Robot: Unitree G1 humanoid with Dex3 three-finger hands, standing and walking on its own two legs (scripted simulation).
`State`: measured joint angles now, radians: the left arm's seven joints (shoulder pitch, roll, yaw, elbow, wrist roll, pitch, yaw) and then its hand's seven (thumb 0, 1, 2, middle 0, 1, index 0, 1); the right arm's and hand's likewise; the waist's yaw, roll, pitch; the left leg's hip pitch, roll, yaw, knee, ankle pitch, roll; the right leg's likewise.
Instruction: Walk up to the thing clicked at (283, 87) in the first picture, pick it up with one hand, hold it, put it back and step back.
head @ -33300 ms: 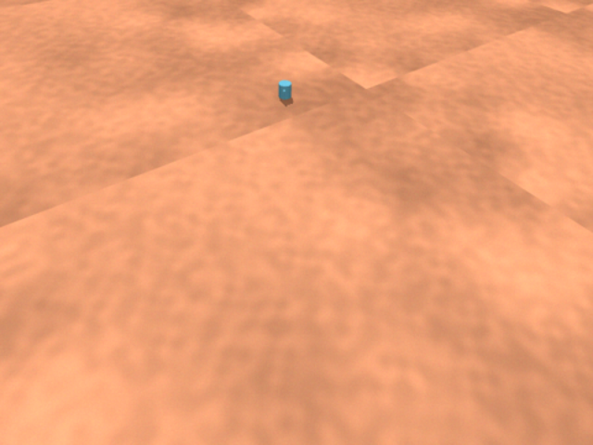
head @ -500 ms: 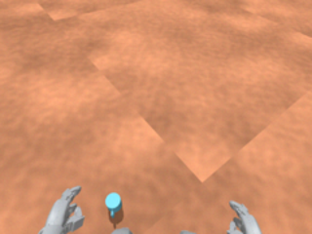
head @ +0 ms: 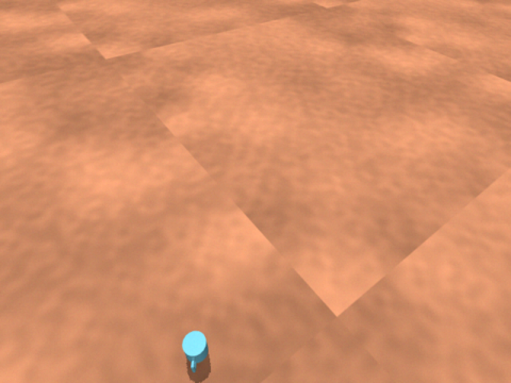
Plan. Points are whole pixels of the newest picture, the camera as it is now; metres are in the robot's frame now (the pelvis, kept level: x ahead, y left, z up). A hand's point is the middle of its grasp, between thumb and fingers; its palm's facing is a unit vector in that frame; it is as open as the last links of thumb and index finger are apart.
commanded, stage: stand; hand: left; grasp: from above
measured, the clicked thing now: (195, 352) +0.36 +0.21 -0.73
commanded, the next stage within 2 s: step back in 1.92 s
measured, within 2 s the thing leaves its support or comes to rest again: neither
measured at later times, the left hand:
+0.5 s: hand out of the picture +0.04 +0.23 -0.15, palm faces +0.03 -0.94 -0.34, open 7.4 cm
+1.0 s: hand out of the picture +0.08 +0.23 -0.15, palm faces +0.02 -0.94 -0.34, open 7.4 cm
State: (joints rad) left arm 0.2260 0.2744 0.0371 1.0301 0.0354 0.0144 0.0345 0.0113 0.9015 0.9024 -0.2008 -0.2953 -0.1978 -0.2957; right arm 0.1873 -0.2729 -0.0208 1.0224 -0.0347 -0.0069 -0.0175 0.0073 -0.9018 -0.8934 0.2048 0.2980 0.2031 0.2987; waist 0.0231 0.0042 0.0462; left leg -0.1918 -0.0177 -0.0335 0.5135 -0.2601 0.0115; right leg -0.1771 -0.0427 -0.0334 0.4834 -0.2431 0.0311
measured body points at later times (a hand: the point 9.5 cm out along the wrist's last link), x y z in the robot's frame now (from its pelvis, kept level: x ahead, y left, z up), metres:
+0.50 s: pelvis +0.00 -0.02 +0.01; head +0.00 -0.02 +0.46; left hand +0.04 +0.28 -0.13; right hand +0.06 -0.30 -0.13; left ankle +0.01 +0.11 -0.74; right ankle +0.01 -0.14 -0.74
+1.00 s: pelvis +0.02 -0.02 +0.01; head +0.03 -0.02 +0.46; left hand +0.08 +0.28 -0.13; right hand +0.08 -0.30 -0.13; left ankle +0.01 +0.11 -0.74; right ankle +0.01 -0.14 -0.74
